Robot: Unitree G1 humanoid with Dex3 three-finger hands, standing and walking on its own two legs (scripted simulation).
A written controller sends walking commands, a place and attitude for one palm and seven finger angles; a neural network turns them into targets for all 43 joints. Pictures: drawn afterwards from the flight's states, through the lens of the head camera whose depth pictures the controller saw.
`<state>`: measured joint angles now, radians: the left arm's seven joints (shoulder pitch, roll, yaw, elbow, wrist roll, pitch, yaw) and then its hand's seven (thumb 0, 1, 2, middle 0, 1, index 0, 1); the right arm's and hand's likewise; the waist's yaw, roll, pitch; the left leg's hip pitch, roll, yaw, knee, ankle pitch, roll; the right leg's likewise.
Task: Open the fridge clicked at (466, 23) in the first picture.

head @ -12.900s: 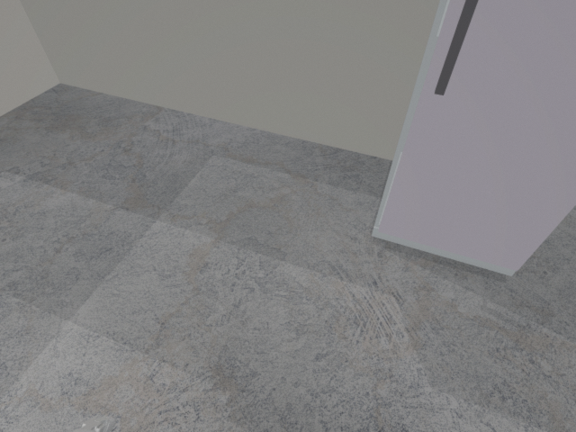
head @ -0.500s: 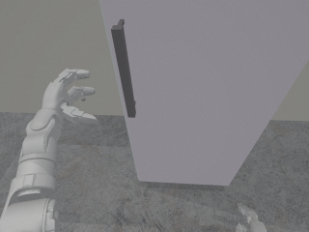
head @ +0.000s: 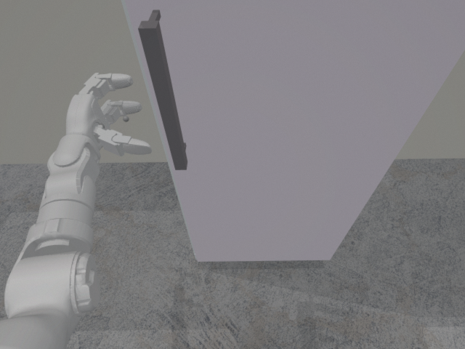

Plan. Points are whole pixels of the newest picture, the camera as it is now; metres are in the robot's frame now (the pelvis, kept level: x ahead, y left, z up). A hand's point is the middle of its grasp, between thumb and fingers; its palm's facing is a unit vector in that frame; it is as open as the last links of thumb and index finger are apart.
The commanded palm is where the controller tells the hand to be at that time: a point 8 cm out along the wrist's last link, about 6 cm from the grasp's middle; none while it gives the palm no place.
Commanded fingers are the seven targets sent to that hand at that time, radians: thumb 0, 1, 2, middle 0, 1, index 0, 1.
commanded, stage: move the hooked fingers beside the handle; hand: left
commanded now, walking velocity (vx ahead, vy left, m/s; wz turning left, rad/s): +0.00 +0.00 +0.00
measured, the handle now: (170, 103) +0.51 +0.12 +0.16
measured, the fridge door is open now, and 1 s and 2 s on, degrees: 0 0 0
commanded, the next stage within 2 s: feel for the door with the fingertips in 0.76 s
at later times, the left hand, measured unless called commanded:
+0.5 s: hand (117, 125) +0.44 +0.20 +0.16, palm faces +0.02 -1.00 +0.01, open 14.0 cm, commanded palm +0.41 +0.24 +0.16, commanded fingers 0.00 -0.50 0.30 -0.30 -1.20 -0.30 -1.20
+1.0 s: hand (128, 122) +0.44 +0.18 +0.17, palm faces +0.00 -1.00 +0.00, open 14.0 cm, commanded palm +0.42 +0.22 +0.16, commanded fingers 0.00 -0.50 0.30 -0.30 -1.20 -0.30 -1.20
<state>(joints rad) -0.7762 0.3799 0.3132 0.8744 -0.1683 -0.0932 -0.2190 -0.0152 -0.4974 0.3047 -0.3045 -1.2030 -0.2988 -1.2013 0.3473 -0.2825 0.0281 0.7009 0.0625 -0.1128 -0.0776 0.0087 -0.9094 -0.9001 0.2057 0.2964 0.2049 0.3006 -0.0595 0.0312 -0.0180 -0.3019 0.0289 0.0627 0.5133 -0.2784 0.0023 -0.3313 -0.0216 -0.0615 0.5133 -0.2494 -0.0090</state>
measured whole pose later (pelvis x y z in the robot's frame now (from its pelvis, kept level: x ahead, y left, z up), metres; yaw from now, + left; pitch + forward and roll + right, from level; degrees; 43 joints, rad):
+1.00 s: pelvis +0.00 +0.01 +0.00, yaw +0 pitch +4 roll +0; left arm -0.78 0.34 0.26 0.85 -0.17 -0.10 -0.19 -0.02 -0.50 0.30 -0.30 -1.20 -0.30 -1.20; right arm 0.34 -0.27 0.03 0.68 0.06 -0.09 -0.06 0.01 -0.91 -0.90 0.21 0.30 0.21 0.30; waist -0.04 0.03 -0.03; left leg -0.32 0.02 0.06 0.54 -0.29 0.01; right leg -0.34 -0.03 -0.06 0.52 -0.25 0.00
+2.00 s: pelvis +0.00 +0.01 +0.00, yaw +0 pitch +6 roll +0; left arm -0.88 0.34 0.28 1.00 -0.14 -0.15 -0.15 -0.01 -0.50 0.30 -0.34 -1.23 -0.32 -1.22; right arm 0.37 -0.27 0.03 0.69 0.05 -0.08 -0.04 0.01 -0.91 -0.90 0.21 0.30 0.20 0.30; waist -0.07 0.03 -0.05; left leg -0.37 0.03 0.07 0.56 -0.30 0.01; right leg -0.40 -0.02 -0.05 0.55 -0.26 0.00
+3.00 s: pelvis -0.01 -0.01 +0.00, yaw +0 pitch +4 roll +0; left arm -0.83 0.24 0.21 0.88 -0.14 -0.09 -0.05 -0.01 -0.50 0.30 -0.30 -1.20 -0.30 -1.20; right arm 0.33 -0.26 0.02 0.69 0.05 -0.07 -0.05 0.01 -0.91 -0.90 0.21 0.30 0.20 0.30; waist -0.06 0.03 -0.03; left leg -0.33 0.04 0.06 0.54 -0.28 0.00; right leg -0.36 -0.01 -0.06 0.53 -0.25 -0.02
